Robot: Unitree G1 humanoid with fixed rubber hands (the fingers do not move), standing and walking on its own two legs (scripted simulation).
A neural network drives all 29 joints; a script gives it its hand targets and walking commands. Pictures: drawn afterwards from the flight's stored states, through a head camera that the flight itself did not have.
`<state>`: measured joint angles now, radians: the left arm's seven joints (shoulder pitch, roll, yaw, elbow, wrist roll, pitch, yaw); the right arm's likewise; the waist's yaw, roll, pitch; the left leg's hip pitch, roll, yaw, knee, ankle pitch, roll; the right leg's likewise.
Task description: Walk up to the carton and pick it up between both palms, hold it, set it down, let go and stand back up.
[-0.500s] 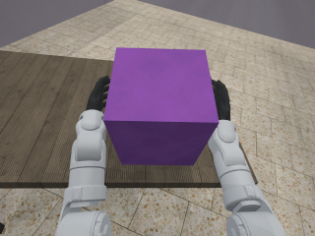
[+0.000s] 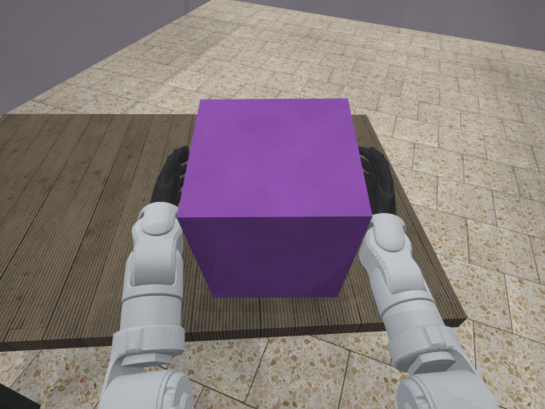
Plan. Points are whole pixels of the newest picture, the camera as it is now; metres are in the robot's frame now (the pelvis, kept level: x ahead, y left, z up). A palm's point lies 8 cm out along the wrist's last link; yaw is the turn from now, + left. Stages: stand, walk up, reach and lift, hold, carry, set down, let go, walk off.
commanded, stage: set down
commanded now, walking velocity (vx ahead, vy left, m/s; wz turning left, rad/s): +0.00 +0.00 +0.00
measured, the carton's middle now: (274, 206) +0.38 +0.00 +0.10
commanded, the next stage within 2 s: none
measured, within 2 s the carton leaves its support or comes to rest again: rests again in 1.68 s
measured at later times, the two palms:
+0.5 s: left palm (181, 224) +0.36 +0.14 +0.08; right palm (378, 232) +0.33 -0.16 +0.09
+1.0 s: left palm (184, 225) +0.38 +0.14 +0.05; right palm (369, 227) +0.36 -0.16 +0.07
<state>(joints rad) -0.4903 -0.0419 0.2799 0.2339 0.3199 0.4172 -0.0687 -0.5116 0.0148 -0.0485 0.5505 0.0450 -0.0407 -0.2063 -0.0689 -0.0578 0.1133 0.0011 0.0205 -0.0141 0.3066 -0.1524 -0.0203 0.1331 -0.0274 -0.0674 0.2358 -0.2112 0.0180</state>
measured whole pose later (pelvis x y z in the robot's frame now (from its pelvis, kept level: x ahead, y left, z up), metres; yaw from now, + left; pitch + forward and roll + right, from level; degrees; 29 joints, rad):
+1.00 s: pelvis +0.01 +0.00 +0.00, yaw -3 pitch +3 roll -1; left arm -0.54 -0.04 0.29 0.63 0.29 0.08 -0.01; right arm -0.52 0.09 -0.31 0.81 -0.17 -0.27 -0.13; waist -0.01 -0.08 -0.02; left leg -0.24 0.05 0.03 0.33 -0.15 -0.02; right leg -0.12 -0.01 -0.05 0.25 -0.19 0.01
